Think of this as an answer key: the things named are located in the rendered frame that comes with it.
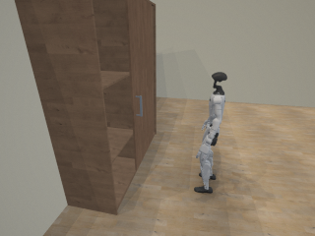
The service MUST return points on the robot right foot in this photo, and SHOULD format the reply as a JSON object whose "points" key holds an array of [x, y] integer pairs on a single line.
{"points": [[213, 177]]}

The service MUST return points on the left robot forearm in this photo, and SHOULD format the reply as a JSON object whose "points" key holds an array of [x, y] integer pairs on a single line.
{"points": [[213, 131]]}

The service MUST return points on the right robot shin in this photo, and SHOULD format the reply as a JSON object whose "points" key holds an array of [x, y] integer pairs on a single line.
{"points": [[211, 161]]}

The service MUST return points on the left robot hand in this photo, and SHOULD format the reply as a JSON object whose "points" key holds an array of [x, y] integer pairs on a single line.
{"points": [[204, 149]]}

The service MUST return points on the handle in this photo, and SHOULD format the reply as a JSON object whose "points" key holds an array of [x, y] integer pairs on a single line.
{"points": [[141, 106]]}

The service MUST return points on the robot left upper arm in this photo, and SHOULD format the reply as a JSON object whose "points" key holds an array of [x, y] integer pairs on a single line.
{"points": [[217, 103]]}

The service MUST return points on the right robot hand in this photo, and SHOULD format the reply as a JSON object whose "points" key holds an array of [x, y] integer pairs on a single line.
{"points": [[206, 123]]}

